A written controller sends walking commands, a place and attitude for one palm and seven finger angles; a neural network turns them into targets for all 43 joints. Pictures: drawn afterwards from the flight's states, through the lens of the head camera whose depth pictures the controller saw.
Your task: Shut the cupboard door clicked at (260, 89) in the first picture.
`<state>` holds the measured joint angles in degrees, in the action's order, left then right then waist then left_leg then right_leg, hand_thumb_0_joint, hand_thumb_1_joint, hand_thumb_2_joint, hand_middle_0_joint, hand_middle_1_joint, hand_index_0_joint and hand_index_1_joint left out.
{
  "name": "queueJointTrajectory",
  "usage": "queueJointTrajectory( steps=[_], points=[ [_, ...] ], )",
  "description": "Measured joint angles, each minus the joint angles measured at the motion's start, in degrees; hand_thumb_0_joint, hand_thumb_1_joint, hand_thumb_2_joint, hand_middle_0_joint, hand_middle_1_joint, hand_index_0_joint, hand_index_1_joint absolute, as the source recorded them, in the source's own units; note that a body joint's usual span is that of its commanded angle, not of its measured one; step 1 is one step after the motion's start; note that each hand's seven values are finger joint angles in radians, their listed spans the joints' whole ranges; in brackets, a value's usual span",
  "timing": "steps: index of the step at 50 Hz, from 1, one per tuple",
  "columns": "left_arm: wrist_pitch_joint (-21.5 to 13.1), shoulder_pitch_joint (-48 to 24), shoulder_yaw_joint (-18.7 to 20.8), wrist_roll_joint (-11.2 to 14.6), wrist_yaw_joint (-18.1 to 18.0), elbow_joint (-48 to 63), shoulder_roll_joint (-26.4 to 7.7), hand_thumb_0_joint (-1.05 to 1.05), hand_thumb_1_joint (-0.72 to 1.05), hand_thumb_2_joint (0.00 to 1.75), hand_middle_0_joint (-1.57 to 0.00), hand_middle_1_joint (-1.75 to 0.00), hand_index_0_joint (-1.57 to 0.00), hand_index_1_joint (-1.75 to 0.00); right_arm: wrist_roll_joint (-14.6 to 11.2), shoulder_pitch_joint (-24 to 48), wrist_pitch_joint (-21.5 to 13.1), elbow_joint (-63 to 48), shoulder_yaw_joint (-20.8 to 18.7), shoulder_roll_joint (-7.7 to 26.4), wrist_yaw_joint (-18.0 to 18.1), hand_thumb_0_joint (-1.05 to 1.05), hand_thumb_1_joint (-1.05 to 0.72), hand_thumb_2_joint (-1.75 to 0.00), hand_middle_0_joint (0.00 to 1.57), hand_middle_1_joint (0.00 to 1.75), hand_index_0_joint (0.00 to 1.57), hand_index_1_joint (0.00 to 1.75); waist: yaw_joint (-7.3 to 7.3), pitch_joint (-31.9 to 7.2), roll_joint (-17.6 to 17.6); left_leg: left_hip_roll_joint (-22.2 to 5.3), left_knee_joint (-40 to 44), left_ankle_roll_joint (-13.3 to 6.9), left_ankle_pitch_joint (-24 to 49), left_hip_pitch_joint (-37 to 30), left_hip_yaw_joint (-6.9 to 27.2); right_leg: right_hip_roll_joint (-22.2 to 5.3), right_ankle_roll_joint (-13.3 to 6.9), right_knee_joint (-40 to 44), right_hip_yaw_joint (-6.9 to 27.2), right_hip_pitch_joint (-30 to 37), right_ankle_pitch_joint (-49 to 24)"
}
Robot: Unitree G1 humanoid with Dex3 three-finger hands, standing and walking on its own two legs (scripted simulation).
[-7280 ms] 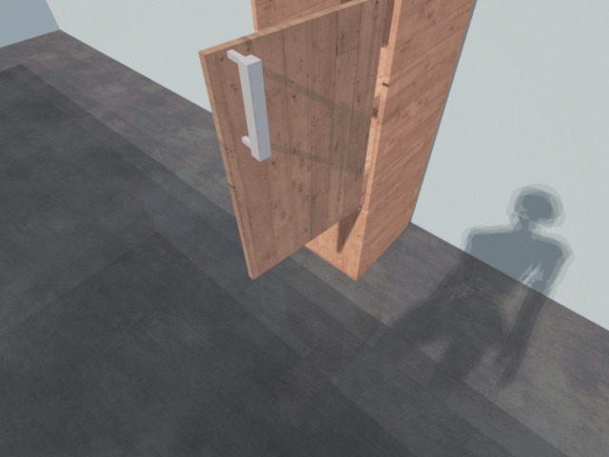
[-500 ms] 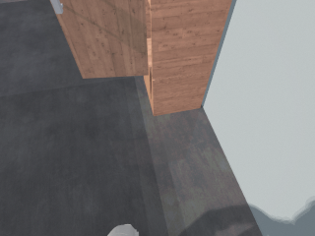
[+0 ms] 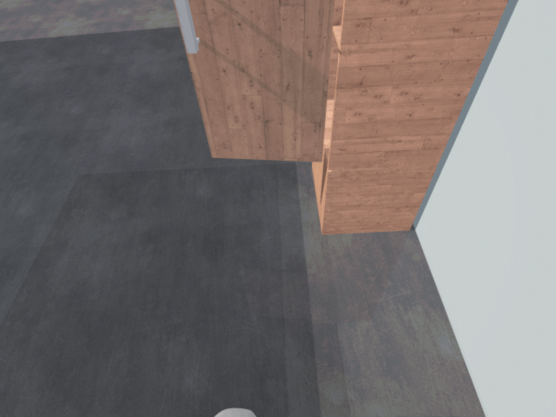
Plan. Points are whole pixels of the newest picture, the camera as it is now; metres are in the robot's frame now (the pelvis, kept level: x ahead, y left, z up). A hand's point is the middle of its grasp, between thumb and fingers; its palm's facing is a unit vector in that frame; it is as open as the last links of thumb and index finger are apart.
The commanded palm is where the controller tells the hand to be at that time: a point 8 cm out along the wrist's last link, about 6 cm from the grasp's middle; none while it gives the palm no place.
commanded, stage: take the last steps up to it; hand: left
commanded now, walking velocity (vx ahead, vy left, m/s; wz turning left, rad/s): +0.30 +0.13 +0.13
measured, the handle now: (187, 13) +0.97 +0.30 +0.16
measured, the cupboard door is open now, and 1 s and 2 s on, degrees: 82 82 82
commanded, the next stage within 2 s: come to a stop and stand still in 1.12 s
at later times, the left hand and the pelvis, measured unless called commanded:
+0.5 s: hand (135, 394) +0.18 +0.28 -0.16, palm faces +0.10 -0.97 -0.20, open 7.4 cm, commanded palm none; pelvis +0.15 +0.09 +0.00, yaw +2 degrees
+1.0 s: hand (168, 322) +0.30 +0.25 -0.15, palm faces +0.11 -0.98 -0.19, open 7.3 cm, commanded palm none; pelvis +0.34 +0.08 +0.02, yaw +2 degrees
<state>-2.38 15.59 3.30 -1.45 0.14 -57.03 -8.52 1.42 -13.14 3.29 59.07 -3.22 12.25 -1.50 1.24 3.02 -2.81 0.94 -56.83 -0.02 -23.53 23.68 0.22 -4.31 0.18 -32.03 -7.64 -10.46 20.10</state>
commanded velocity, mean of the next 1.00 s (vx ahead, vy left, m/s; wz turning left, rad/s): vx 0.29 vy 0.05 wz -0.01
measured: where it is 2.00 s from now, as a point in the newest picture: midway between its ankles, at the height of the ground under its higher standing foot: (259, 355)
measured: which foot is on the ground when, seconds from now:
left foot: up 0.00-0.26, down 0.28-0.66, up 0.68-1.00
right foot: down 0.00-0.28, up 0.30-0.64, down 0.66-1.00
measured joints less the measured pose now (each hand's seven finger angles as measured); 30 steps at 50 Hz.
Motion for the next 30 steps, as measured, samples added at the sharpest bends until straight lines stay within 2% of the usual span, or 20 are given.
queueJointTrajectory(
  steps=[2,4,7,12,13,14,15,17,19,21,23,25,30],
  points=[
    [-0.36,1.91,-0.15,0.10,-0.25,-1.30,0.68,0.00,0.90,0.90,-0.20,-0.30,-0.20,-0.30,0.06,0.23,0.27,0.35,-0.39,0.22,-0.54,0.01,-0.90,-0.90,0.20,0.30,0.20,0.30,-0.41,-0.22,0.39,-1.52,-5.02,1.03,4.99,3.65,-0.61,-0.54,0.79,3.85,-0.43,2.43,-1.08],
    [-0.66,3.40,-0.28,0.11,-0.30,-2.81,1.05,0.00,0.90,0.90,-0.20,-0.30,-0.20,-0.30,-0.05,0.47,-0.06,0.20,-0.62,0.16,-0.92,0.01,-0.91,-0.90,0.20,0.30,0.20,0.30,-0.87,-0.19,1.32,-3.18,-4.87,1.86,8.42,5.92,-1.33,-1.36,1.39,7.60,-0.93,4.69,-2.30],
    [-1.17,4.91,-0.50,0.00,-0.16,-4.75,1.34,0.00,0.90,0.90,-0.20,-0.30,-0.20,-0.30,-0.30,0.91,-0.75,-0.08,-0.71,-0.02,-1.27,0.01,-0.91,-0.90,0.20,0.30,0.20,0.30,-0.88,0.30,2.79,-4.89,1.96,2.44,10.22,6.79,-2.73,-3.00,2.38,11.19,-1.96,7.45,-2.84],
    [-1.16,6.64,-0.45,-0.29,-0.01,-6.82,1.23,0.00,0.90,0.90,-0.20,-0.30,-0.21,-0.30,-0.43,2.67,-1.93,-0.31,-0.15,-0.19,-1.60,0.01,-0.91,-0.90,0.20,0.30,0.19,0.30,0.81,1.66,4.03,-4.90,17.68,1.32,9.57,3.12,-5.51,-5.69,5.35,10.33,-3.62,10.11,0.35],
    [-0.96,7.16,-0.32,-0.24,0.00,-7.20,1.09,0.00,0.90,0.90,-0.20,-0.30,-0.21,-0.30,-0.35,3.00,-2.52,-0.56,0.06,-0.25,-1.56,0.01,-0.91,-0.90,0.20,0.30,0.19,0.30,0.97,1.78,4.27,-4.46,21.25,0.88,9.91,1.26,-6.22,-6.37,5.99,8.48,-3.62,10.05,1.90],
    [-0.65,7.97,-0.22,-0.12,0.07,-7.44,1.16,0.00,0.90,0.90,-0.20,-0.30,-0.21,-0.30,-0.20,3.09,-3.43,-1.09,0.26,0.00,-1.46,0.01,-0.91,-0.90,0.20,0.30,0.20,0.30,1.00,1.61,3.81,-4.48,24.64,0.17,10.29,-1.01,-6.68,-6.74,5.82,4.66,-3.47,8.98,4.02],
    [-0.07,8.17,-0.12,0.14,0.22,-7.75,1.05,0.00,0.90,0.90,-0.20,-0.30,-0.21,-0.30,0.04,3.37,-4.50,-1.43,0.13,-0.04,-1.01,0.01,-0.91,-0.90,0.20,0.30,0.20,0.30,0.48,1.58,3.48,-4.48,24.10,-0.44,12.91,-0.75,-6.64,-6.95,4.70,-2.35,-2.55,6.45,6.61],
    [1.48,6.63,0.11,0.45,0.09,-8.13,-0.08,0.01,0.90,0.90,-0.20,-0.30,-0.21,-0.30,0.14,4.00,-5.74,-1.58,0.19,-1.42,0.20,0.00,-0.91,-0.90,0.20,0.30,0.20,0.30,0.35,2.52,4.70,-3.87,20.04,-1.12,10.57,-0.62,-7.58,-5.75,1.87,-20.14,2.70,-0.90,9.61],
    [2.18,4.54,0.44,0.50,-0.01,-8.02,-0.96,0.01,0.90,0.90,-0.20,-0.30,-0.20,-0.30,0.15,3.48,-6.24,-1.46,0.51,-2.67,1.06,0.00,-0.91,-0.90,0.20,0.30,0.20,0.30,0.50,2.28,5.18,-3.58,20.95,-1.32,8.68,-2.83,-8.83,-3.92,0.22,-32.80,4.49,-8.20,6.90],
    [2.22,2.10,0.77,0.30,0.18,-7.08,-1.40,0.01,0.91,0.90,-0.20,-0.30,-0.20,-0.30,0.03,2.39,-6.76,-1.18,0.23,-3.27,2.18,0.00,-0.92,-0.90,0.20,0.30,0.20,0.30,0.20,1.84,5.16,-2.93,24.49,-1.04,9.21,-5.92,-9.79,-3.01,-0.30,-36.51,3.92,-13.50,3.49],
    [2.05,-0.39,0.87,0.22,0.38,-5.53,-1.47,0.01,0.91,0.90,-0.20,-0.30,-0.20,-0.30,0.13,0.94,-7.09,-0.53,0.31,-3.03,2.46,0.00,-0.94,-0.90,0.21,0.30,0.20,0.30,-0.17,1.28,4.69,-2.22,28.26,-1.40,10.00,-8.93,-10.40,-2.47,-0.40,-33.79,2.76,-16.76,1.17],
    [1.85,-2.71,0.85,0.21,0.57,-3.74,-1.28,0.01,0.91,0.90,-0.20,-0.30,-0.20,-0.30,0.25,-0.73,-6.93,0.39,0.52,-2.75,2.31,-0.01,-0.94,-0.90,0.21,0.30,0.20,0.30,-0.46,0.65,4.03,-1.65,31.44,-1.60,10.46,-11.66,-10.81,-2.14,-0.38,-27.47,1.71,-18.15,-0.78],
    [1.27,-6.93,0.64,0.18,1.12,-0.14,-0.40,0.01,0.91,0.90,-0.20,-0.30,-0.20,-0.30,0.49,-4.43,-5.48,3.05,0.62,-2.30,1.54,0.00,-0.92,-0.90,0.21,0.30,0.20,0.30,-1.56,-0.25,2.36,-1.00,33.40,-0.83,8.16,-16.50,-11.43,-1.27,-0.33,-11.44,0.86,-15.43,-3.75]
  ],
)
